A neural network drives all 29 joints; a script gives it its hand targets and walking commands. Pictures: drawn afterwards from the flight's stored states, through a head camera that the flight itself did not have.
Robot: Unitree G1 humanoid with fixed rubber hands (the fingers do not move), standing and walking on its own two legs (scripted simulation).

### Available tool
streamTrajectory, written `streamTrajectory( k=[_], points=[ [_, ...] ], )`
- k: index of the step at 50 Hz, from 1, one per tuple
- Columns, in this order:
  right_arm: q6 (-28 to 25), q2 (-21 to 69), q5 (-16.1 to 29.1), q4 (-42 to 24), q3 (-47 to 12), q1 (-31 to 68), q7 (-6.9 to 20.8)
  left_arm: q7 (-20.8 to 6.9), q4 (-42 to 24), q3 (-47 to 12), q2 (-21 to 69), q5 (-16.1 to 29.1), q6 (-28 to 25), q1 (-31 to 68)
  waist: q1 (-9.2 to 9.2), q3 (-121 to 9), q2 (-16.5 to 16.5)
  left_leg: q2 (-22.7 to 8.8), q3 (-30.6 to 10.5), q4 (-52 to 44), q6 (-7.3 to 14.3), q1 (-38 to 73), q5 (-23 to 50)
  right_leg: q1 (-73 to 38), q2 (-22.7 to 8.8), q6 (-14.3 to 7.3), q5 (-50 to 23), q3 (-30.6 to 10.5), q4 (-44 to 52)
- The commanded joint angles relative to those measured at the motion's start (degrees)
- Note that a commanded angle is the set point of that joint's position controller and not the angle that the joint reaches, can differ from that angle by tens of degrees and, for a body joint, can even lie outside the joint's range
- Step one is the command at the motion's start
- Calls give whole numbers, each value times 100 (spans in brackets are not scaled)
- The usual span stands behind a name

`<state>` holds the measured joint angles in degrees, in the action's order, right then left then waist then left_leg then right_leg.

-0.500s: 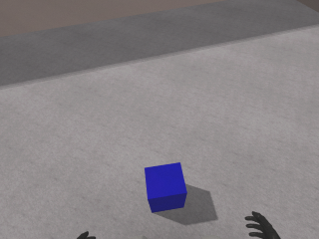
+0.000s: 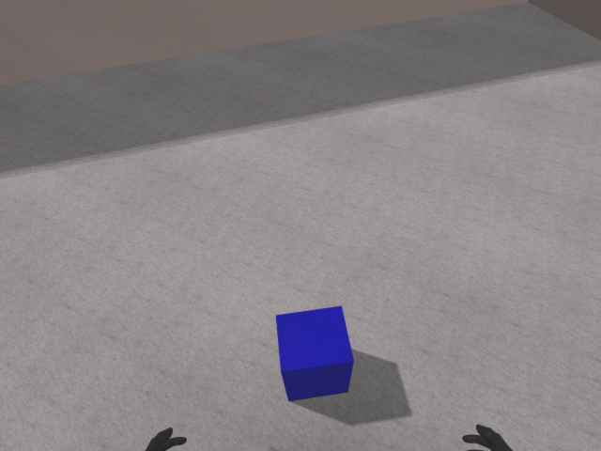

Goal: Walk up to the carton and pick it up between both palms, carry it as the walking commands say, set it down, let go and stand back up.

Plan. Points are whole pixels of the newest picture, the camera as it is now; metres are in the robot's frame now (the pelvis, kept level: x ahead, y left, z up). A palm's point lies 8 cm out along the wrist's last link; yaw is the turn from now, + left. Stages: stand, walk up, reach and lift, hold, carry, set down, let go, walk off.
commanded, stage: stand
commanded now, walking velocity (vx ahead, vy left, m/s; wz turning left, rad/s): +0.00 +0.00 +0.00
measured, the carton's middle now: (313, 355) +0.45 +0.01 -0.62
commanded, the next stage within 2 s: reach and lift in 0.40 s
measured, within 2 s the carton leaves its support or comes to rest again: neither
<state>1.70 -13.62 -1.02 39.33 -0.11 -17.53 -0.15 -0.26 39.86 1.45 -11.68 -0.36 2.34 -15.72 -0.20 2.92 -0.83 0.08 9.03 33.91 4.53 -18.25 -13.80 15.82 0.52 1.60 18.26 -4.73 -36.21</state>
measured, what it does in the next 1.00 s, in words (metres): stands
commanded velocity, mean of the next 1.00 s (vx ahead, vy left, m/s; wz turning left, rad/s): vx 0.00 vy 0.00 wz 0.00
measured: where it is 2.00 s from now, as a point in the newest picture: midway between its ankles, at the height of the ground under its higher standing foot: outside the picture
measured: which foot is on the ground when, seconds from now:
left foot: down 0.00-1.00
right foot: down 0.00-1.00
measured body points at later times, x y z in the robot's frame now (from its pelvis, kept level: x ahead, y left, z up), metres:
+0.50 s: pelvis -0.01 +0.00 +0.00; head +0.00 -0.01 +0.45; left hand +0.13 +0.24 -0.11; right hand +0.12 -0.24 -0.11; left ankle +0.05 +0.07 -0.72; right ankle +0.02 -0.14 -0.73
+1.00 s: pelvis +0.02 -0.01 -0.02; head +0.13 -0.02 +0.42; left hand +0.21 +0.22 -0.13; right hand +0.23 -0.22 -0.14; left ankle +0.06 +0.07 -0.73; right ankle +0.02 -0.14 -0.73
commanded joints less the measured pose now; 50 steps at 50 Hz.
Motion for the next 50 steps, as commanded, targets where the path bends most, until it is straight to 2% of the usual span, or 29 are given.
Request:
streamTrajectory(
  k=[1, 3, 5, 8, 9, 11, 12, 13, 15, 18, 20, 21, 23, 24, 25, 30, 31, 32, 34, 35, 36, 39, 41, 42, 43, 44, 46, 48, 50],
  points=[
    [-128, -680, -48, -270, 325, -294, -1, 45, -127, 42, -632, -55, -163, 42, 62, -244, 328, -920, -1467, -1674, -124, 441, -964, 370, -224, -372, 296, -248, 1398],
    [-117, -810, -45, -194, 385, -77, 10, 18, -131, 55, -589, -88, -151, -69, 6, -70, -199, -973, -1567, -1937, -101, 275, -1299, 284, -143, -351, 318, -33, 1249],
    [-127, -662, -59, -235, 346, -90, -14, 17, -54, 29, -577, -19, -161, -168, -14, -212, 390, -987, -1536, -1663, -45, 364, -737, 133, -160, -359, -218, 1, 1207],
    [-167, -768, -102, -297, 371, -107, -9, 20, -166, 46, -661, -60, -170, -21, 8, -176, -134, -897, -1306, -1672, -132, 286, -1096, 221, -222, -403, 162, -30, 1129],
    [-160, -782, -112, -379, 367, 34, -5, -7, -175, 67, -651, -34, -175, -77, -59, -212, 171, -1000, -1461, -1727, -126, 148, -1158, 162, -152, -366, 138, 29, 1120],
    [-122, -856, -134, -357, 410, -43, -5, -11, -93, 24, -615, -54, -142, -203, -30, 133, -294, -1071, -1422, -1861, -115, 61, -1391, 418, -134, -342, 468, 67, 1059],
    [-141, -908, -171, -364, 418, -115, -45, -4, -158, 71, -649, -46, -131, -40, -39, -52, -274, -1198, -1674, -2046, 7, 53, -1462, 202, 25, -313, 168, 375, 748],
    [-194, -872, -161, -484, 397, -75, -56, -2, -207, 85, -609, -1, -160, -152, -128, -182, 326, -1348, -1794, -2154, 1, 24, -1421, 41, 47, -306, 162, 385, 733],
    [-175, -813, -123, -398, 401, -3, -31, 16, -179, 53, -635, -53, -217, -221, -78, -391, -37, -1080, -1499, -1832, -51, 122, -1131, -20, -199, -340, -212, 141, 903],
    [-153, -665, -126, -382, 363, -168, -43, 10, -229, 83, -623, -25, -222, 8, 48, -102, 249, -885, -1317, -1509, -142, 168, -1135, 321, -283, -425, 88, -121, 1221],
    [-136, -638, -97, -424, 379, 69, -6, 15, -174, 40, -579, -5, -192, 60, 94, -60, -34, -873, -1389, -1683, -161, 217, -1015, 406, -257, -419, -64, -183, 1196],
    [117, -968, 176, -2434, 121, 2080, 123, -80, -2185, 75, -879, 122, 177, 2071, -154, -18, -189, -365, -780, -667, -195, -633, -2205, 971, 102, -177, 1540, 742, 164],
    [538, -858, 103, -1870, 344, 1907, 148, -56, -1660, 275, -912, -127, 631, 2200, -181, 202, 6, -485, -890, -856, -130, -74, -2767, 988, -27, -133, 1857, 864, 200],
    [663, -915, -63, -1711, 594, 1636, 166, -74, -1707, 57, -641, 193, 773, 1959, 154, 155, 271, -445, -931, -840, -243, 189, -2537, 959, -43, -198, 1414, 854, 371],
    [791, -721, -81, -1722, 502, 1701, 173, -110, -1524, 274, -660, 51, 909, 1881, -101, 500, 327, -358, -856, -771, -223, 193, -2612, 1015, -82, -245, 1624, 728, 582],
    [1201, -564, -237, -980, 646, 1177, 264, -136, -856, 161, -638, 1, 1223, 1384, 14, 478, -263, -565, -1255, -1279, -163, -188, -1923, 176, 185, -23, 98, 832, 174],
    [1153, -412, -343, -1304, 713, 1448, 232, -153, -842, 270, -571, 5, 1190, 1409, 61, 497, 194, -456, -1117, -1034, -145, -198, -1387, 252, 176, -57, 44, 640, 352],
    [1116, -461, -375, -1149, 715, 1373, 298, -133, -969, 213, -526, -25, 1099, 1293, 15, -37, -271, -523, -1309, -1207, -226, 44, -1190, 164, 241, -98, -111, 716, 210],
    [974, -270, -448, -1303, 525, 1644, 287, -162, -592, 188, -306, 57, 983, 1256, 17, 221, 627, -407, -1137, -1013, -89, 6, -790, 353, 258, -78, 14, 606, 480],
    [959, -159, -331, -1233, 526, 1339, 288, -159, -796, 254, -527, -121, 969, 1229, 112, -73, -11, -390, -1184, -993, -135, 483, -481, 639, 130, -131, -174, 579, 535],
    [839, -501, -300, -1478, 538, 1789, 318, -140, -780, 186, -273, -36, 856, 1203, -36, 149, -110, -446, -1225, -893, -159, 116, -541, 561, 190, -164, -181, 524, 314],
    [549, -288, -271, -1119, 613, 1473, 307, -28, -932, 292, -457, -128, 546, 1457, -14, 171, -79, -372, -1194, -519, -167, 128, 147, 984, 168, -136, -447, 439, 137],
    [347, -143, -173, -1294, 414, 1911, 359, -42, -939, 73, -352, 124, 292, 1383, -61, -688, 280, -423, -1318, -206, -145, 288, 242, 1100, 224, -113, -275, 517, -178],
    [188, -164, -39, -1264, 481, 2358, 346, 26, -1244, 147, -364, 83, 119, 2117, -79, -397, -36, -315, -1244, 179, -246, -104, 519, 1589, 168, -132, -191, 392, -316],
    [138, -215, -126, -981, 657, 1923, 345, 87, -990, 46, -333, 82, 47, 1506, 40, -554, 260, -449, -1394, 227, -187, 142, 1171, 1939, 234, -68, -341, 502, -537],
    [32, -236, -7, -1154, 605, 2119, 341, 113, -1162, 245, -309, 15, -68, 1867, -70, -1039, 200, -296, -1316, 672, -284, 151, 1542, 2044, 187, -88, -368, 426, -599],
    [-102, -129, 103, -841, 413, 2081, 231, 85, -768, 165, -277, 262, -201, 1932, 168, -1392, 554, -210, -1340, 1032, -220, 29, 2105, 2463, 190, 3, -984, 422, -725],
    [-117, -315, 145, -750, 485, 2407, 232, 118, -1002, 357, -385, 308, -220, 2300, -4, -2028, 247, -124, -1271, 1334, -338, 227, 2218, 2759, 176, -38, -783, 484, -1044],
    [-78, -262, 196, -877, 445, 2609, 166, 194, -794, 368, -418, 330, -157, 2141, -135, -2383, 404, -144, -1264, 1426, -285, 59, 2115, 2956, 142, 16, -737, 506, -1151]
  ],
)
